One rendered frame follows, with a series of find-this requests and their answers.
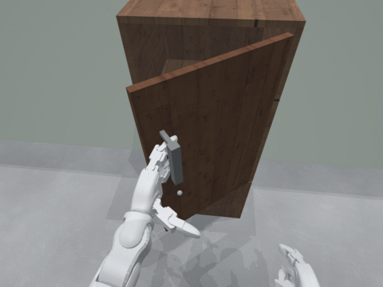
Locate robot left hand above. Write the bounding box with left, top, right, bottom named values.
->
left=130, top=135, right=200, bottom=239

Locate handle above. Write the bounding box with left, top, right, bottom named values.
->
left=159, top=130, right=183, bottom=185

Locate robot right hand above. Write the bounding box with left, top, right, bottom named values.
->
left=275, top=244, right=320, bottom=287

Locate robot left forearm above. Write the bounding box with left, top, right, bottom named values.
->
left=89, top=211, right=154, bottom=287

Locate cupboard door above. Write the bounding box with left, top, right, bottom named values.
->
left=126, top=32, right=294, bottom=231

